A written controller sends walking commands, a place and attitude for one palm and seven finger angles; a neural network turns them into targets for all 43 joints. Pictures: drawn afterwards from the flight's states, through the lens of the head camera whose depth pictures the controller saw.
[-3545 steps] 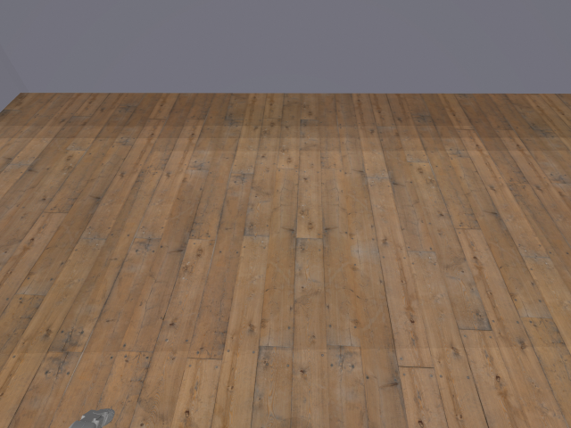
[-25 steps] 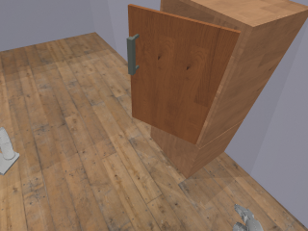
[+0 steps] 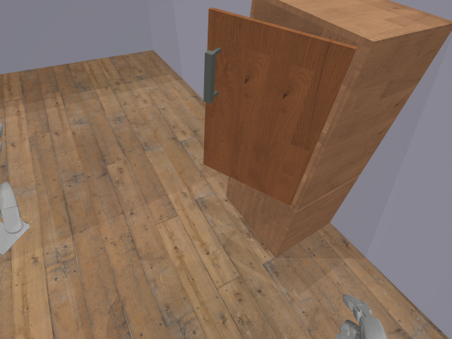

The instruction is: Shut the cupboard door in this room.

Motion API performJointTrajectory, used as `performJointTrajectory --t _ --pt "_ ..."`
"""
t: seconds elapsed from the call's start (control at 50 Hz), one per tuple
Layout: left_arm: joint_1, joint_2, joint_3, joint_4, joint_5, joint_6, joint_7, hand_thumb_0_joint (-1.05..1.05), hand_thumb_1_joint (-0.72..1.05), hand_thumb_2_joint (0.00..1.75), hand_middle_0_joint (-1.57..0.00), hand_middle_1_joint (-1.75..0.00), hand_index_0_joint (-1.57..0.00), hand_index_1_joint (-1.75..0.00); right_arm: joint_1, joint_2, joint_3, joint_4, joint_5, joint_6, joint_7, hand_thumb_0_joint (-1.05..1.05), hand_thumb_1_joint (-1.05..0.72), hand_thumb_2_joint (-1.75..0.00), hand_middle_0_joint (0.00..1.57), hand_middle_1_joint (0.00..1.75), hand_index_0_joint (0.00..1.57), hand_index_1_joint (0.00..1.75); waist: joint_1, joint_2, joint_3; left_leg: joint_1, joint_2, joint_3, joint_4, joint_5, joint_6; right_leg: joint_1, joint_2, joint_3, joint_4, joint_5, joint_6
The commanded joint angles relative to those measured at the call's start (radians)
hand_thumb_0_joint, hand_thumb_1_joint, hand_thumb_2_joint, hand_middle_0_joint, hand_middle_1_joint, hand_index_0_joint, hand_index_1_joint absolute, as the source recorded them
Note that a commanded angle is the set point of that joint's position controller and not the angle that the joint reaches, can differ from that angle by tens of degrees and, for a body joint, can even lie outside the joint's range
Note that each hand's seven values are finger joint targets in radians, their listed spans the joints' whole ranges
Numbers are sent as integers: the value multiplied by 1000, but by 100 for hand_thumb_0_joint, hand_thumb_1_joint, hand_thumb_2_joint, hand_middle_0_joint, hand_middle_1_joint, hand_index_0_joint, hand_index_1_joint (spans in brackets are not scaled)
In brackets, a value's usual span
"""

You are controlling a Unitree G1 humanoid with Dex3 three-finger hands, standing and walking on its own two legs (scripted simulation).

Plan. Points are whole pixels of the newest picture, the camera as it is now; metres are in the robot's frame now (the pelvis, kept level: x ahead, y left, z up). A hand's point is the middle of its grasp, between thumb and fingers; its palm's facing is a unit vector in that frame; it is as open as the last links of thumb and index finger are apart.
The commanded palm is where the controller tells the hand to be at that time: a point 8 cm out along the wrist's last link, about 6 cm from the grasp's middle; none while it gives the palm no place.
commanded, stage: stop stepping back and stand still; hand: left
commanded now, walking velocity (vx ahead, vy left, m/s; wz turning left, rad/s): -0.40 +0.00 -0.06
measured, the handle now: (213, 75) +0.81 +0.08 +0.08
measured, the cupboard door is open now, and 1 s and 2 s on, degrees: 27 27 27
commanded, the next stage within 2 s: let the arm hang, fingers relaxed in 0.82 s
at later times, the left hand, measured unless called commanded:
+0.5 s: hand out of the picture +0.14 +0.27 +0.19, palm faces +0.42 -0.83 -0.36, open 7.4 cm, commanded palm +0.09 +0.31 +0.19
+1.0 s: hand (13, 299) +0.15 +0.29 +0.09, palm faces +0.33 -0.83 -0.45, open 7.4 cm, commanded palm none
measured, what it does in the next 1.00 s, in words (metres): steps on the spot: right foot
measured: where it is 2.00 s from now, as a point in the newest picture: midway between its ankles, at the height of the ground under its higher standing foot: outside the picture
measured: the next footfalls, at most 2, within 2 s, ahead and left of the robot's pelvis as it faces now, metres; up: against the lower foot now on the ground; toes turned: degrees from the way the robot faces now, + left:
right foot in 0.26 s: -0.11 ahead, -0.11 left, +0.00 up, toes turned -1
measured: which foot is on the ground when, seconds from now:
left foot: down 0.00-1.00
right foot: down 0.00-0.02, up 0.04-0.24, down 0.26-1.00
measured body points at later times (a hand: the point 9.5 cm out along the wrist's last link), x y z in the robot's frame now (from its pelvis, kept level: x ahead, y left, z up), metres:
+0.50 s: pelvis -0.06 +0.01 +0.00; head -0.11 +0.03 +0.45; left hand +0.12 +0.31 +0.20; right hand +0.06 -0.24 -0.08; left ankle +0.07 +0.10 -0.72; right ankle -0.16 -0.11 -0.72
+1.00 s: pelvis -0.07 +0.02 +0.00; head -0.10 +0.01 +0.45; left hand +0.13 +0.33 +0.11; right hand +0.10 -0.23 -0.09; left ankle +0.07 +0.10 -0.72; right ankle -0.15 -0.11 -0.72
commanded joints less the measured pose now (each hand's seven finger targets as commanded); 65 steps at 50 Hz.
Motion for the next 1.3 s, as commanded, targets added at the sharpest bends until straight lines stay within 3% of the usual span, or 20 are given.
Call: performJointTrajectory --t 0.0,0.04,0.06,0.16,0.26,0.3,0.46,0.54,0.64,0.72,0.78,0.88,0.9,0.94,1.0,1.04,1.08,1.14,1.2,1.28 --pt "-83 171 152 -136 -5 -64 7 0 90 90 -20 -30 -20 -30 -111 -139 -56 -151 13 -86 -27 0 -90 -90 20 30 20 30 10 306 -60 -222 310 -305 -498 -372 109 297 73 -8 242 -101 -10" --pt "-103 132 132 -166 4 -53 -7 0 90 90 -20 -30 -20 -30 -99 -133 -64 -140 -11 -104 -22 0 -90 -90 20 30 20 30 12 300 -33 -289 353 -356 -515 -414 151 292 76 19 414 -157 -15" --pt "-86 118 112 -181 -3 -49 -10 0 90 90 -20 -30 -20 -30 -86 -129 -62 -137 -6 -114 -12 0 -90 -90 20 30 20 30 21 225 -44 -156 320 -303 -457 -328 137 213 69 13 360 -212 -20" --pt "-31 113 57 -247 -30 -1 -7 0 90 90 -20 -30 -20 -30 -70 -116 -25 -125 0 -142 2 0 -90 -90 20 30 20 30 17 258 -65 173 184 -187 -435 -285 22 195 74 -77 -170 -243 -46" --pt "-113 204 147 -185 -46 25 15 0 90 90 -20 -30 -20 -30 -66 -97 -14 -106 -11 -131 -12 0 -90 -90 20 30 20 30 14 122 -104 313 81 13 -172 5 -32 125 -116 43 -315 -103 -122" --pt "-56 172 115 -142 -55 59 9 0 90 90 -20 -30 -20 -30 -85 -92 -21 -114 13 -118 -17 0 -90 -90 20 30 20 30 13 -46 -78 321 49 11 -76 15 -26 62 -127 60 -310 -190 -126" --pt "-136 152 74 -71 -43 64 2 0 90 90 -20 -30 -20 -30 -113 -105 -5 -109 16 -82 -33 0 -90 -90 20 30 20 30 -14 64 178 245 68 -53 -139 -130 -20 -118 -83 4 -284 -429 -112" --pt "-150 149 79 -123 -34 49 3 0 90 90 -20 -30 -20 -30 -96 -119 -4 -126 11 -109 -40 0 -90 -90 20 30 20 30 11 257 120 85 150 -248 -548 -462 -46 152 71 -91 -73 -326 -60" --pt "6 169 116 -174 -43 36 -5 0 90 90 -20 -30 -20 -30 -79 -101 -18 -136 10 -126 -18 0 -90 -90 20 30 20 30 23 109 -72 224 52 -34 -317 -159 -49 215 -2 -25 -252 -267 -91" --pt "-1 150 109 -161 -50 48 6 0 90 90 -20 -30 -20 -30 -78 -97 -20 -111 8 -109 -15 0 -90 -90 20 30 20 30 6 5 -17 327 37 -1 -66 40 -25 -5 -140 111 -319 -236 -155" --pt "-125 153 87 -114 -40 50 12 0 90 90 -20 -30 -20 -30 -87 -108 -20 -95 13 -111 -30 0 -90 -90 20 30 20 30 -7 51 29 358 65 -31 -135 49 -14 -21 -89 56 -267 -191 -102" --pt "-200 146 70 -90 -23 41 6 0 90 90 -20 -30 -20 -30 -109 -118 -9 -116 10 -127 -48 0 -90 -90 20 30 20 30 14 211 94 201 134 -187 -471 -334 -17 111 39 -47 -164 -281 -60" --pt "-95 -62 -305 684 64 219 -142 0 90 90 -20 -30 -20 -30 -111 -348 -45 113 0 -141 46 0 -90 -90 20 30 20 30 -4 187 152 101 167 -240 -230 113 52 62 -42 -24 7 -75 -65" --pt "-78 -104 -323 731 50 307 -164 0 90 90 -20 -30 -20 -30 -70 -236 -29 107 4 -60 52 0 -90 -90 20 30 20 30 30 -7 2 170 173 -154 -148 154 59 85 -53 -4 -27 -205 -71" --pt "-121 -54 -338 874 56 299 -165 0 90 90 -20 -30 -20 -30 -79 -222 -11 105 -8 -22 58 0 -90 -90 20 30 20 30 29 -173 20 170 104 -124 -68 116 38 49 -95 57 -139 -201 -116" --pt "-202 -33 -355 977 52 297 -158 0 90 90 -20 -30 -20 -30 -83 -188 -12 121 -13 7 66 0 -90 -90 20 30 20 30 9 -228 102 158 23 -48 86 55 -1 -43 -203 158 -244 -167 -193" --pt "-262 -33 -377 1065 51 304 -144 0 90 90 -20 -30 -20 -30 -52 -167 -12 144 -24 30 69 0 -90 -90 20 30 20 30 -13 -125 159 140 27 -20 109 92 -10 -24 -220 149 -210 2 -211" --pt "-203 -67 -394 1230 42 302 -136 0 90 90 -20 -30 -20 -30 15 -148 -3 209 -24 29 66 0 -90 -90 20 30 20 30 -13 69 119 234 86 -79 -57 313 12 61 -120 69 -96 19 -137" --pt "-74 -114 -389 1402 32 315 -140 0 90 90 -20 -30 -20 -30 27 -173 -6 272 -21 28 49 0 -90 -90 20 30 20 30 35 318 88 161 169 -265 -347 -39 57 180 -27 -18 -32 -228 -82" --pt "49 -139 -391 1556 42 317 -150 0 90 90 -20 -30 -20 -30 40 -188 -26 332 -17 36 33 0 -90 -90 20 30 20 30 68 245 40 156 152 -236 -490 -303 24 242 -5 -38 -84 -248 -102"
